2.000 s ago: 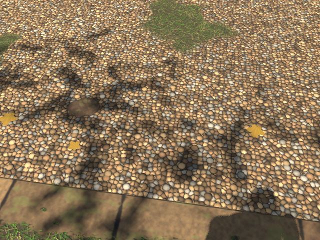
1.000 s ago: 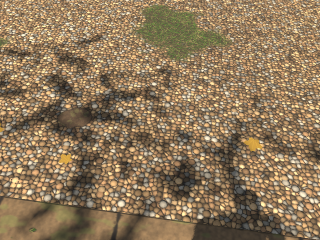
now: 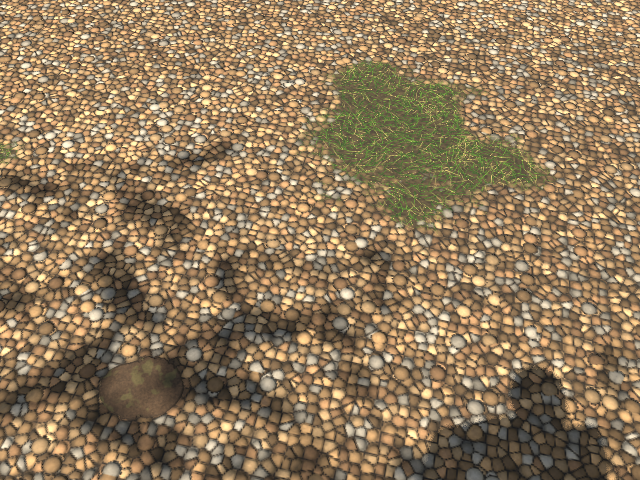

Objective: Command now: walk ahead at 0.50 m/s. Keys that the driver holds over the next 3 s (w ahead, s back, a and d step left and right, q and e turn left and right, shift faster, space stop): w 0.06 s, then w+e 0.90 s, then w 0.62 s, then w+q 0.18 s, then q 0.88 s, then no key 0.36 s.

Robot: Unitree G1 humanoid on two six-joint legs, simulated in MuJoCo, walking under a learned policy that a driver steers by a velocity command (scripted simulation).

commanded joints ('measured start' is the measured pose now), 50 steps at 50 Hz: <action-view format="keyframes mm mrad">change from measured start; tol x32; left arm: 1 -15 163 32 -41 1 9 -3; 24 -443 3 -11 -291 -4 10 -68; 30 15 246 86 -228 -1 27 -45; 50 -25 149 40 -284 -3 26 4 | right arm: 1 162 -167 -56 4 0 -19 -3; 4 494 -266 -74 91 -14 -7 -7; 50 -73 -136 -34 -219 -17 -39 -29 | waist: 1 -142 -68 -67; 4 -164 332 -424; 22 -134 -10 82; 31 -3 -283 -365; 50 -10 -162 -34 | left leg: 1 247 -54 58 -19 -83 52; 4 986 367 -719 -70 -182 306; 10 401 187 -168 -207 104 124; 23 602 184 170 -252 297 42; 28 619 200 225 142 905 26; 29 495 157 239 378 776 -1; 31 -177 -151 29 1037 -658 -75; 32 -310 -93 -112 1049 -604 -42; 50 39 -74 -46 30 -86 -74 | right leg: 1 -36 -232 106 272 776 -129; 4 -797 42 186 1069 -198 -38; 24 -804 -88 28 273 471 -94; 29 -211 37 -16 169 362 -217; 31 386 -391 894 22 351 -514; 39 -316 -168 371 -149 591 -321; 50 -176 -172 469 23 394 -215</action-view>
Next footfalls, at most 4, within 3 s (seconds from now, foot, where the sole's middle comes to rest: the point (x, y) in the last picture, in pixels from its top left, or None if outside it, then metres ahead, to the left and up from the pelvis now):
0.04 left None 0.19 0.12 -0.79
0.58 right None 0.49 -0.10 -0.79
1.06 left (363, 339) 0.81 -0.02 -0.79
1.56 right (510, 322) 0.89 -0.38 -0.79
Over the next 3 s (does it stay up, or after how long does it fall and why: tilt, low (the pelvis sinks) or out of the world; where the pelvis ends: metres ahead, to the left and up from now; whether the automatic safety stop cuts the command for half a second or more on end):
stays up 1.07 -0.35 -0.01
